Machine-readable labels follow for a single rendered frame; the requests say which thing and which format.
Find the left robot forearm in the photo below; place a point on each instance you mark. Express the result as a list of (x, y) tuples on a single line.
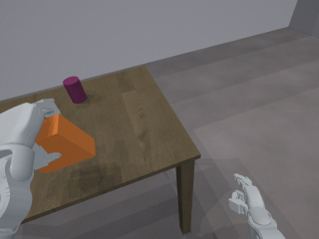
[(16, 176)]

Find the right robot forearm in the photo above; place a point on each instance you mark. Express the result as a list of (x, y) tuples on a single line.
[(261, 225)]

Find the sponge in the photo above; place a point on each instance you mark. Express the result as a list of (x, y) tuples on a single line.
[(58, 134)]

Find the left robot hand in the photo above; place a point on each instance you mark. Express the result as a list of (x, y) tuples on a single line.
[(21, 125)]

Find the right robot hand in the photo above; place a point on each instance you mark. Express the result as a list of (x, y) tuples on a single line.
[(240, 202)]

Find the table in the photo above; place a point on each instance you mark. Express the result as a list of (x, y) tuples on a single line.
[(137, 135)]

